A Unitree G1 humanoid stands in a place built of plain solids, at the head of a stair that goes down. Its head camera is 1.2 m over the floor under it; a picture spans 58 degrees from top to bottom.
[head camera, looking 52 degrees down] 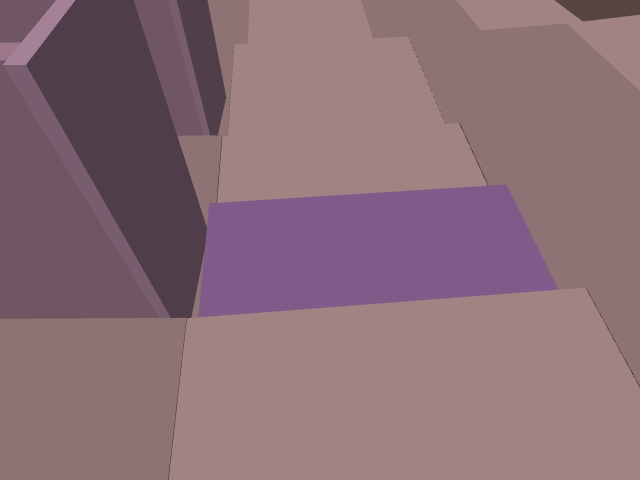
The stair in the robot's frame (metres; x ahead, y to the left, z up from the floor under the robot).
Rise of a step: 0.13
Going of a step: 0.60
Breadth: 1.28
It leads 5 degrees to the left of straight ahead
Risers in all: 3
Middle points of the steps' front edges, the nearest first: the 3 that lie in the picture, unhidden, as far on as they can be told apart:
0.69 -0.22 0.00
1.29 -0.17 -0.13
1.89 -0.12 -0.26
